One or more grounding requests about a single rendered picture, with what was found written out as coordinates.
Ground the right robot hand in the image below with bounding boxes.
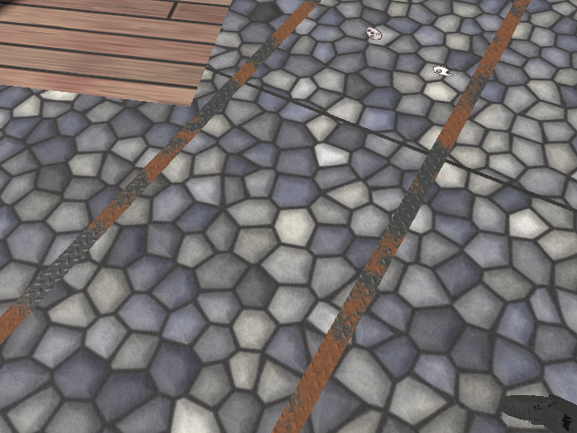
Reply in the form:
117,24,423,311
500,394,577,433

